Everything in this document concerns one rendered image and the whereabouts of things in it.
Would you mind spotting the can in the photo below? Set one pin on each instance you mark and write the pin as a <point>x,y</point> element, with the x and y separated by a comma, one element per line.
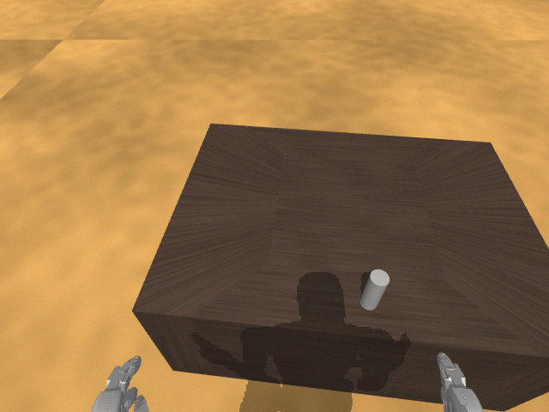
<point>374,289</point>

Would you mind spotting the right robot hand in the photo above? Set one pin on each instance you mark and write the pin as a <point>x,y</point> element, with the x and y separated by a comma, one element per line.
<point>456,397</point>

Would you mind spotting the left robot hand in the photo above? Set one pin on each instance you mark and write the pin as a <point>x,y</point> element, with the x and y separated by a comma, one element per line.
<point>116,397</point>

